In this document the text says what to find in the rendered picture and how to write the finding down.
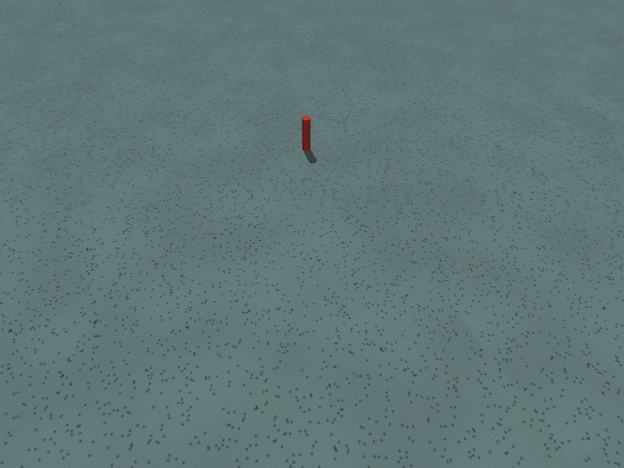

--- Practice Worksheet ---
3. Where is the can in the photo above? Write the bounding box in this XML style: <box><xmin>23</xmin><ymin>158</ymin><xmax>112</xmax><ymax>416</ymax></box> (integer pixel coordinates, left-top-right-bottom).
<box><xmin>302</xmin><ymin>116</ymin><xmax>311</xmax><ymax>151</ymax></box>

